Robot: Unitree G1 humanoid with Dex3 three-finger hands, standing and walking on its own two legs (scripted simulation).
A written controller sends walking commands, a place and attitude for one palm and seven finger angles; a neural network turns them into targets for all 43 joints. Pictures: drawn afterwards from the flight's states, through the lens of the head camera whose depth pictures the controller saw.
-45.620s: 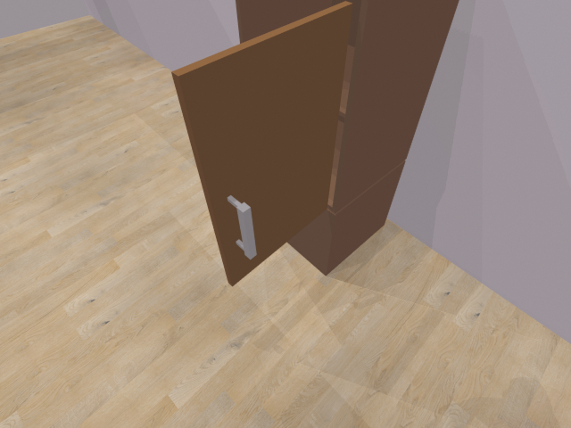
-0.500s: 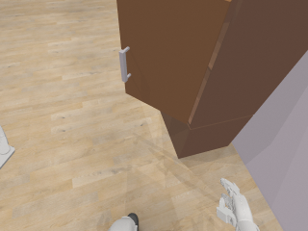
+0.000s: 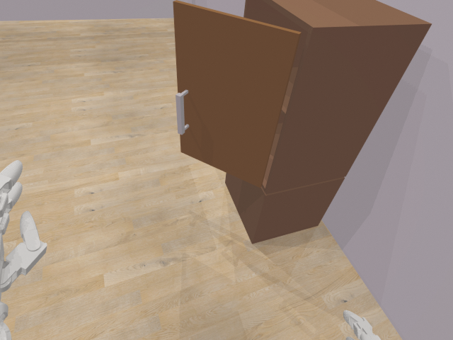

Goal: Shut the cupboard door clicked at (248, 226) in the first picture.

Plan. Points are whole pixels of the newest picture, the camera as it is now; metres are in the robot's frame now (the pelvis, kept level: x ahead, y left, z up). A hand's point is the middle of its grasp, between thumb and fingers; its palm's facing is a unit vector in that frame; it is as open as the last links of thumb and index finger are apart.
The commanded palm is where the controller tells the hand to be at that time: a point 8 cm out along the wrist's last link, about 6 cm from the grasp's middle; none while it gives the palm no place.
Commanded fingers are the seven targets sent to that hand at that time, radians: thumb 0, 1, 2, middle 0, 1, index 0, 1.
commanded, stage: stop stepping back and stand still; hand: left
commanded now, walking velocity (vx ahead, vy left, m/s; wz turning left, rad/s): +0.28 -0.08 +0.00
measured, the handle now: (183, 112) +0.90 +0.19 -0.11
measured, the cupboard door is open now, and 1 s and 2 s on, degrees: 42 42 42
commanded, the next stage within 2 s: let the arm hang, fingers relaxed in 0.76 s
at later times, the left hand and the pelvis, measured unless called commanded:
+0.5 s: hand out of the picture +0.17 +0.29 +0.15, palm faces +0.49 -0.79 -0.37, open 7.5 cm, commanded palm +0.11 +0.33 +0.18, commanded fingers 0.00 0.90 0.90 -0.20 -0.30 -0.20 -0.30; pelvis -0.02 +0.02 -0.01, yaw +2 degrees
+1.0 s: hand (58, 326) +0.15 +0.28 -0.04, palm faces +0.15 -0.90 -0.41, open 7.4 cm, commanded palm none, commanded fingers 0.00 0.90 0.90 -0.20 -0.30 -0.20 -0.30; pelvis -0.03 +0.04 -0.01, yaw +2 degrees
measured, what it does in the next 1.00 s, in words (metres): steps on the spot: left foot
